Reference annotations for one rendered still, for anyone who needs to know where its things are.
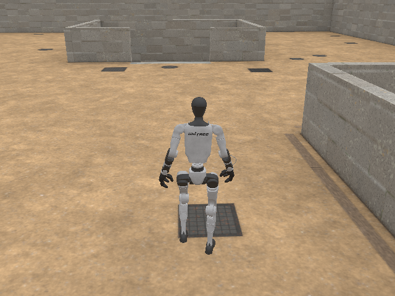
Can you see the robot left forearm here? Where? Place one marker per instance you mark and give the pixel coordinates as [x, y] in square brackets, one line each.
[167, 164]

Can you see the robot left thigh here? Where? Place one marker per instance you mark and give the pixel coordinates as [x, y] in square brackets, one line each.
[183, 181]

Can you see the left robot upper arm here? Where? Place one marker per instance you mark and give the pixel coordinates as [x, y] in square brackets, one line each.
[179, 129]

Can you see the robot right hand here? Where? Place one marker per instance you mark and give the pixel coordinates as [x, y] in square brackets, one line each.
[225, 173]

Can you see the right robot upper arm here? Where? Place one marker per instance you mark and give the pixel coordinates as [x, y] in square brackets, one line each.
[217, 130]

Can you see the humanoid robot head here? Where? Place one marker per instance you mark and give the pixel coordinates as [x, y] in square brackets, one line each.
[199, 105]

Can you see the robot right forearm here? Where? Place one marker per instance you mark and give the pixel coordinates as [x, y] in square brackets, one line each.
[227, 162]

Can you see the robot left hand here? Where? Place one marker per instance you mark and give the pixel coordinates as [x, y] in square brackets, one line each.
[163, 178]

